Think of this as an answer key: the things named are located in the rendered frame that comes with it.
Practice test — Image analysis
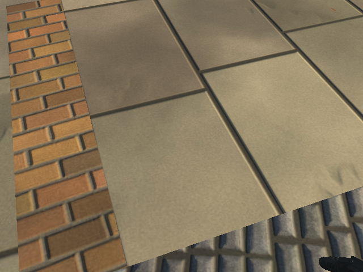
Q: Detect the robot right hand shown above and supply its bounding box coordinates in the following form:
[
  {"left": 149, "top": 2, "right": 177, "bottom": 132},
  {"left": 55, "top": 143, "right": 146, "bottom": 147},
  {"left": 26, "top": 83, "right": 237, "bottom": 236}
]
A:
[{"left": 319, "top": 256, "right": 363, "bottom": 272}]

